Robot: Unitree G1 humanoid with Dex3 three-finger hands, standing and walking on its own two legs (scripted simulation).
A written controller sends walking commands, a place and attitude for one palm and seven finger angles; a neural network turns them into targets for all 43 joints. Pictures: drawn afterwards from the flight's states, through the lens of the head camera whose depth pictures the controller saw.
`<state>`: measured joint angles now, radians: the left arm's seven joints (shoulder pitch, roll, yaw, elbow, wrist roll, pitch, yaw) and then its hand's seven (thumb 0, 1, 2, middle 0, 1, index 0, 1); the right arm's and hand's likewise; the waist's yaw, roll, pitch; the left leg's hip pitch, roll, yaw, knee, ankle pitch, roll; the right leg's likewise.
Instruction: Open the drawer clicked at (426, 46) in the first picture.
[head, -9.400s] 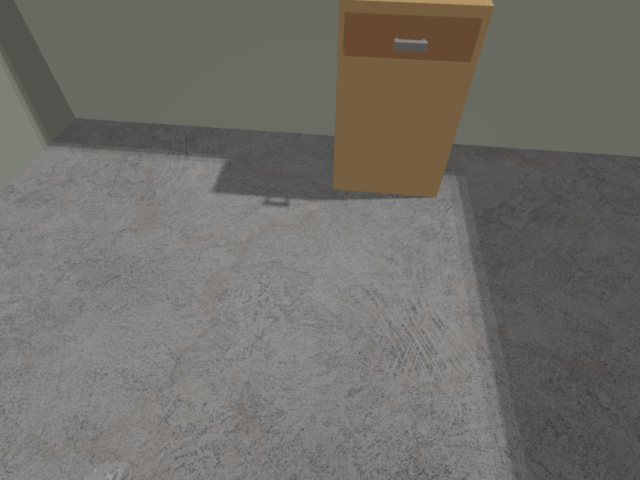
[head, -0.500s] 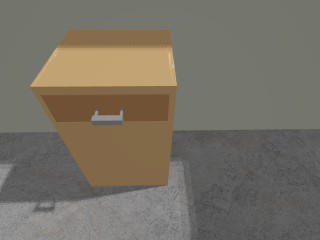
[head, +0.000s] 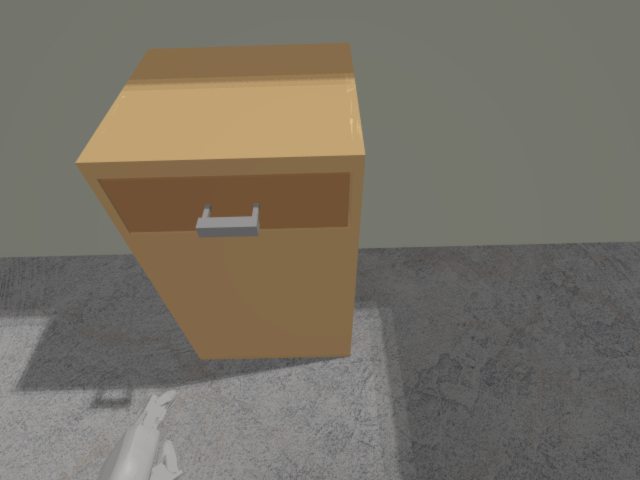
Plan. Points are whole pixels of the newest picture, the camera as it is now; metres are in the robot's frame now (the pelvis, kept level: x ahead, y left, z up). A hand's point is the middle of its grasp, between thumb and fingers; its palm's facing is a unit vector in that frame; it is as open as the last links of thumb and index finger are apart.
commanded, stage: raise the hand with hooked fingers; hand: left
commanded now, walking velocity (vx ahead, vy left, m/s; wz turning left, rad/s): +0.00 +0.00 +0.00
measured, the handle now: (230, 217) +0.56 +0.21 -0.05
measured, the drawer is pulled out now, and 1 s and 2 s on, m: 0.00 0.00 0.00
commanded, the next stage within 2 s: move the hooked fingers above the handle in 1.74 s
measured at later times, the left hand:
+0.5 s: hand (154, 420) +0.20 +0.22 -0.02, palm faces +0.08 -0.06 -1.00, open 10.0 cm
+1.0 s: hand (145, 344) +0.27 +0.23 +0.04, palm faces +0.10 -0.09 -0.99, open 12.9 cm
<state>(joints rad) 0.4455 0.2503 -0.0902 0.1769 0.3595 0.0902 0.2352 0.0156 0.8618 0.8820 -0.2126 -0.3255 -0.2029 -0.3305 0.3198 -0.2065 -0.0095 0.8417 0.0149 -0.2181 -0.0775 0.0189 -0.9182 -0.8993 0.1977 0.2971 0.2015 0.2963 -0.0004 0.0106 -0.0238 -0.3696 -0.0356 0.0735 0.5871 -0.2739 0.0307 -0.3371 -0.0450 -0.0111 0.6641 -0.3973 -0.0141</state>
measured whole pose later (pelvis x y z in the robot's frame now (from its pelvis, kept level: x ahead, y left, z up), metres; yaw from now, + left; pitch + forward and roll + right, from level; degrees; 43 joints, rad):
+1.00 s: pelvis +0.00 +0.00 -0.01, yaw +0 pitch +5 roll +0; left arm 0.12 0.38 -0.08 0.05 0.99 0.09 0.30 0.00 -0.26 0.41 -0.31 -1.04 -0.30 -1.05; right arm 0.13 -0.25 -0.05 0.62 -0.02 0.10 -0.02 0.02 -0.91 -0.90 0.19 0.30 0.20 0.30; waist 0.06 0.06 -0.07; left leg -0.47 0.00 0.05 0.69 -0.32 0.02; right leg -0.41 -0.01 -0.03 0.71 -0.40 -0.01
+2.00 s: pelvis -0.01 -0.02 +0.01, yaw +1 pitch +2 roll +1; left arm -0.16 0.44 -0.12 0.21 0.96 0.04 0.12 0.00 -0.49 0.30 -0.32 -1.20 -0.32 -1.20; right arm 0.13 -0.24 -0.01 0.64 0.02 0.10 -0.04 0.01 -0.91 -0.90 0.20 0.30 0.20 0.30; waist 0.07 0.08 -0.02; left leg -0.34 0.00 0.03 0.52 -0.22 0.01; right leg -0.29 0.00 -0.05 0.56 -0.32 -0.03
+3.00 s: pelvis +0.00 -0.01 -0.01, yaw +0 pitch +13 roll +0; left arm -0.69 0.41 -0.08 0.91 1.07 -0.02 0.29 0.00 -0.49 0.30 -0.32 -1.20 -0.32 -1.20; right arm 0.31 -0.25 -0.07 0.69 0.01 0.13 -0.01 0.01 -0.91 -0.90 0.20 0.30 0.20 0.30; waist -0.06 0.05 -0.12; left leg -0.63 0.02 0.04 0.71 -0.31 0.02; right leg -0.56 0.01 -0.03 0.71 -0.38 -0.02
